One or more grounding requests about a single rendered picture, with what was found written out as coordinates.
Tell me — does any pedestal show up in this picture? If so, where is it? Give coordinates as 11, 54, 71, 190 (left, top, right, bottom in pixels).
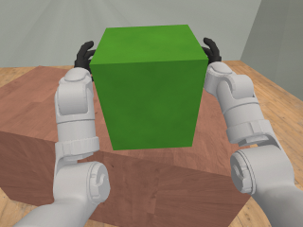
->
0, 65, 251, 227

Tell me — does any right robot upper arm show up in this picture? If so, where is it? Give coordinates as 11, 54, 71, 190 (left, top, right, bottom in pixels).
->
230, 145, 303, 227

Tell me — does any left robot upper arm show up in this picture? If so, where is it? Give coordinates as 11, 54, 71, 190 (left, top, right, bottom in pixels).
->
12, 161, 111, 227

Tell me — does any left robot hand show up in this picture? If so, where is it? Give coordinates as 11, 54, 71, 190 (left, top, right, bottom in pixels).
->
74, 41, 96, 81

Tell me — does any right robot hand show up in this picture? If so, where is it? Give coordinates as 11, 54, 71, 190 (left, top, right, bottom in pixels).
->
201, 37, 222, 66

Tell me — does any right robot forearm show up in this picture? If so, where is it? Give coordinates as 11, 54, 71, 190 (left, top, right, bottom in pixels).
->
204, 61, 294, 175

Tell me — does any carton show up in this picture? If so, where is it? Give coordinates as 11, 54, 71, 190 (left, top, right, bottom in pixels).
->
89, 25, 209, 150

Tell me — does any left robot forearm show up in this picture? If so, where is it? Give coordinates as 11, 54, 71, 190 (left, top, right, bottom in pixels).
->
53, 67, 100, 199

